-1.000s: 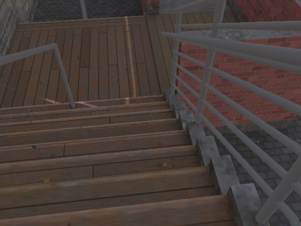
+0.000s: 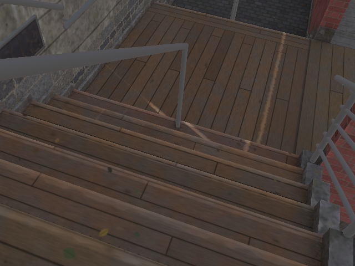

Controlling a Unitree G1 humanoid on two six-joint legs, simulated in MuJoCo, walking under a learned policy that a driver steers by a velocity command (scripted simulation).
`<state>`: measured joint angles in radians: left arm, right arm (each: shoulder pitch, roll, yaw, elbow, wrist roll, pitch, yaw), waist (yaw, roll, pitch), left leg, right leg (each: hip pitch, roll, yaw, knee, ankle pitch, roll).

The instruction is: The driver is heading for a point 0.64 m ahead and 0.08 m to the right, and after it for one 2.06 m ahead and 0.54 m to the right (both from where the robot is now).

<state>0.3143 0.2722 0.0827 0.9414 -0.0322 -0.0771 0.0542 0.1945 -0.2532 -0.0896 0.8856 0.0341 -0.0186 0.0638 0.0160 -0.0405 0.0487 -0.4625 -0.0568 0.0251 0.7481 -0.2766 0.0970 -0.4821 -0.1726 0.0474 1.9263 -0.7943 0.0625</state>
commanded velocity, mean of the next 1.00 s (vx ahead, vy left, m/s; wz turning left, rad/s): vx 0.46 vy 0.00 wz -0.09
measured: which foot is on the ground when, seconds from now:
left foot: down 0.00-0.54, up 0.56-1.00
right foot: up 0.00-0.52, down 0.54-1.00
